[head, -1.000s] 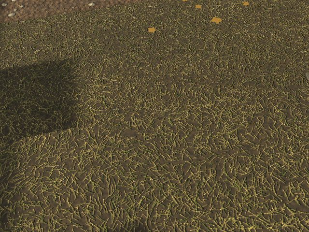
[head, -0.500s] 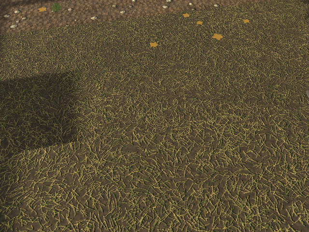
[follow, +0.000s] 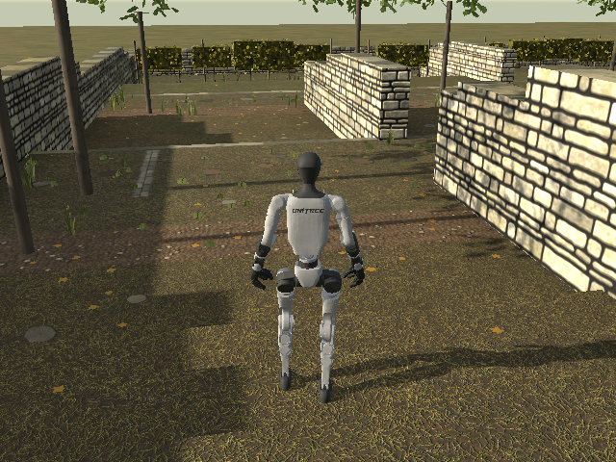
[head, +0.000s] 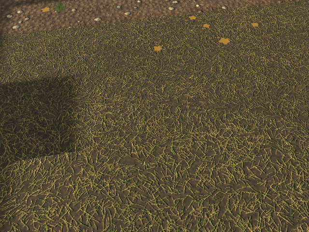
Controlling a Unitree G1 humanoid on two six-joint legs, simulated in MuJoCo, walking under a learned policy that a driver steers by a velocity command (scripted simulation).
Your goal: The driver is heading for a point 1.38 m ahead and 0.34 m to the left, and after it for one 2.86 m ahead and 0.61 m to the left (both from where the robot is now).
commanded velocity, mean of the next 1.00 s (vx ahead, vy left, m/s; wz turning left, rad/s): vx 0.26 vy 0.00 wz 0.43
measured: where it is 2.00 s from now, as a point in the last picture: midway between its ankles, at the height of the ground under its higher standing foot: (103, 180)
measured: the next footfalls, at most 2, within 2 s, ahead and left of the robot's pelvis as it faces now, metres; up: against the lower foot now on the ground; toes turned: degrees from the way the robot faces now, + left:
right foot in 0.46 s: +0.09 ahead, -0.11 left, +0.00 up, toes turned +17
left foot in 0.92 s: +0.18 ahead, +0.20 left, +0.00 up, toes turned +29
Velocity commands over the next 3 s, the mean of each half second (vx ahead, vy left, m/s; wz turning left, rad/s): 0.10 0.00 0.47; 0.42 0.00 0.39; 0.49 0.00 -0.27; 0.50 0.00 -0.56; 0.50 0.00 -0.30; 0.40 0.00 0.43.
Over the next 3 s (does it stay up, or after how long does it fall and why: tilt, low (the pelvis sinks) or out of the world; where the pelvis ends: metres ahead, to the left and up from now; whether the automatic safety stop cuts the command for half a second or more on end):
stays up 1.26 0.25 -0.34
